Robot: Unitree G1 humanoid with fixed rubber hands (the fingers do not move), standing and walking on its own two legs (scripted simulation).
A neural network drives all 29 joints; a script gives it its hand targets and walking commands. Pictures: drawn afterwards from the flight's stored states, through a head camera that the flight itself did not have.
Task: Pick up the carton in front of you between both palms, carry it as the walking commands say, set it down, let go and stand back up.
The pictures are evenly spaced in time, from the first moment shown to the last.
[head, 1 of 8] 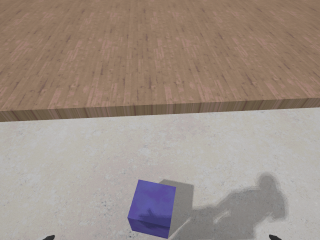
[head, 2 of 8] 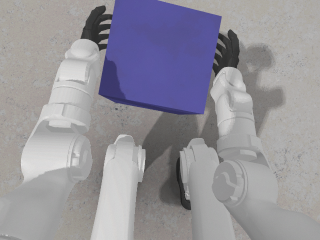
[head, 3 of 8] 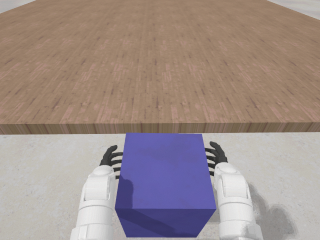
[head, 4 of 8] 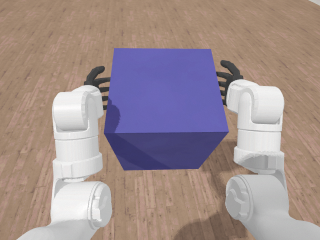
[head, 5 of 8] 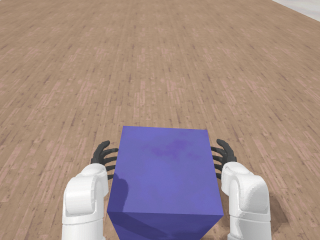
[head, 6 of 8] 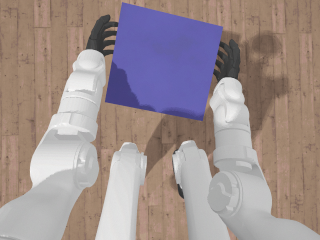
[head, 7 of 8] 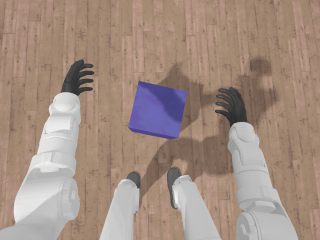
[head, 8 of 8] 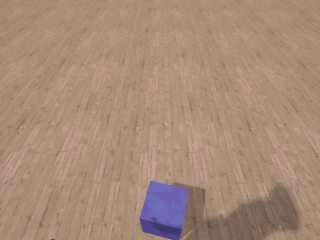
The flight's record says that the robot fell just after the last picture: no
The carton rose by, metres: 0.89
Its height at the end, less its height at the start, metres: +0.13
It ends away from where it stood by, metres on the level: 3.40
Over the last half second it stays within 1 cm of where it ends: yes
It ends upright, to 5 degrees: yes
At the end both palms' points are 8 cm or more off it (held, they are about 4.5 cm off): yes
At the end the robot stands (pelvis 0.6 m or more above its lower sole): yes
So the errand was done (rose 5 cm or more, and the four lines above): yes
